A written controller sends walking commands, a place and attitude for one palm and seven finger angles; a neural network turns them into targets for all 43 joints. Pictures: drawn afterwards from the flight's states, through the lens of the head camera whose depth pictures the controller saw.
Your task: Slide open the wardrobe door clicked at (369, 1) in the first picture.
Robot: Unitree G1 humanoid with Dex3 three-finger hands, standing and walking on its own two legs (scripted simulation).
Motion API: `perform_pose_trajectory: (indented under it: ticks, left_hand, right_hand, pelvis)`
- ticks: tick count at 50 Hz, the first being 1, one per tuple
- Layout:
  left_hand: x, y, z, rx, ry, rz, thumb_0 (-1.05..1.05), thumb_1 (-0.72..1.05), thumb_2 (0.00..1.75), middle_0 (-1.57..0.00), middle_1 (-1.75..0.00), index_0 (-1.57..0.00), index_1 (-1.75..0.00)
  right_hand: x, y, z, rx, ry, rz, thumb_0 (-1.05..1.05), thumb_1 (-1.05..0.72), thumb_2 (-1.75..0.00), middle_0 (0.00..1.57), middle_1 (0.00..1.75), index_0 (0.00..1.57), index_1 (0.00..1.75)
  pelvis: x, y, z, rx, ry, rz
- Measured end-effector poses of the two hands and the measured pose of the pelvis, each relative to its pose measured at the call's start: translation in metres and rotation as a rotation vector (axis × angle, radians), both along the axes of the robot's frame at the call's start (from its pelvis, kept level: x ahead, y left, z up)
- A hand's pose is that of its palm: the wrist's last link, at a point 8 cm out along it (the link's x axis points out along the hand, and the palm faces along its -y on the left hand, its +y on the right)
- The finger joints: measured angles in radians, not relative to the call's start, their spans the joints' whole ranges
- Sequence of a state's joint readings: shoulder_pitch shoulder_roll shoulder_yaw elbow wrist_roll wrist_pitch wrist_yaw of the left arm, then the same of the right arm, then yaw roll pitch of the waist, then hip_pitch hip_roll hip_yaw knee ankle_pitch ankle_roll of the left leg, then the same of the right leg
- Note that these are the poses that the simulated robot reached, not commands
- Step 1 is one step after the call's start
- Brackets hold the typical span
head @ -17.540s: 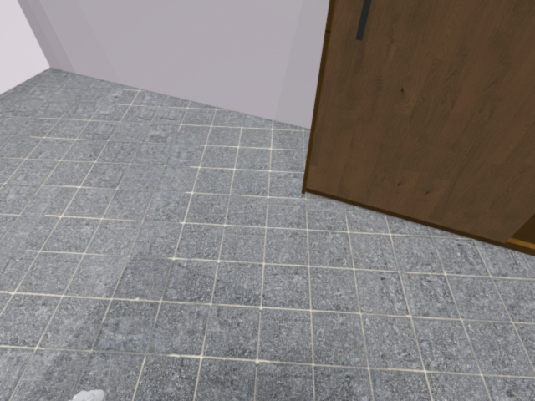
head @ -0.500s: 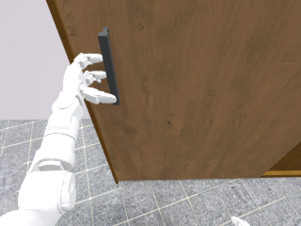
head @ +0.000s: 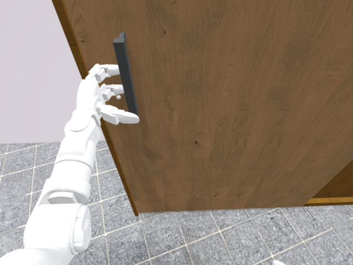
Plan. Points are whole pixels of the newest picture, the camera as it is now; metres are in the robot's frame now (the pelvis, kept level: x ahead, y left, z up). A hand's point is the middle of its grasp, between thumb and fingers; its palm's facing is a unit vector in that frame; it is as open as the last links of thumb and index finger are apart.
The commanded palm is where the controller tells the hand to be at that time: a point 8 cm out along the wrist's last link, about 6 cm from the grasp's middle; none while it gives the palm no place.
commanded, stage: slide the fingers in behind the handle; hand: left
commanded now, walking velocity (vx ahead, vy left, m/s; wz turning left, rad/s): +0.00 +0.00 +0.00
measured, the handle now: (129, 82) +0.49 +0.13 +0.17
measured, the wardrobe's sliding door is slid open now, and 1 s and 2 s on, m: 0.00 0.00 0.00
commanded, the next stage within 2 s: grip the handle and tug to test in 1.40 s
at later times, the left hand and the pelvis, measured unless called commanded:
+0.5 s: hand (126, 95) +0.44 +0.13 +0.17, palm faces +0.04 -1.00 +0.01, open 14.0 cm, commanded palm +0.41 +0.17 +0.17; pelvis +0.01 +0.00 +0.00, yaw +0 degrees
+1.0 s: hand (133, 96) +0.44 +0.11 +0.17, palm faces +0.03 -1.00 +0.02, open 14.0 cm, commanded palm +0.41 +0.16 +0.17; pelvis +0.01 -0.01 +0.00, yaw +0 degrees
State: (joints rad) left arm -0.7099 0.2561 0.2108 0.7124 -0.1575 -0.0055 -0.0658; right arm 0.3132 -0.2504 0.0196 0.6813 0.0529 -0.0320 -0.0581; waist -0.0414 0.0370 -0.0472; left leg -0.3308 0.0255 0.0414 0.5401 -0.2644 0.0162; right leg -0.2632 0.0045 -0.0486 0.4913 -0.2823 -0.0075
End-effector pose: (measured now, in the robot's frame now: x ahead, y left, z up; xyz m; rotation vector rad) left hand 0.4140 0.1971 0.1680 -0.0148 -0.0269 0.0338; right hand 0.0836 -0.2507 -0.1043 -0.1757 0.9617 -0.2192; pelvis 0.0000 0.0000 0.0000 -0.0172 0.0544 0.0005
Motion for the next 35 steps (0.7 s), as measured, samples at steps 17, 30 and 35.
perform_pose_trajectory:
  ticks: [17,30,35]
  left_hand:
    - [0.006,-0.013,0.0,0.0,0.02,0.001,-0.01,-0.5,0.3,-0.3,-1.2,-0.3,-1.2]
    - [0.006,-0.025,0.0,0.003,0.016,-0.006,-0.01,-0.5,0.3,-0.3,-1.21,-0.3,-1.2]
    - [0.006,-0.033,0.0,-0.008,0.019,-0.008,-0.01,-0.5,0.3,-0.3,-1.21,-0.3,-1.2]
  right_hand:
    - [0.021,0.002,0.004,-0.001,-0.028,0.028,0.01,-0.91,-0.89,0.2,0.3,0.2,0.3]
    - [0.02,0.001,-0.001,0.011,0.002,0.023,0.01,-0.91,-0.89,0.2,0.3,0.2,0.3]
    - [0.023,0.001,0.0,0.015,-0.007,0.022,0.01,-0.91,-0.89,0.2,0.3,0.2,0.3]
  pelvis:
    - [0.003,-0.003,0.0,0.002,0.004,0.008]
    - [0.008,-0.005,0.001,0.004,0.001,0.008]
    - [0.01,-0.006,0.001,0.006,-0.002,0.004]
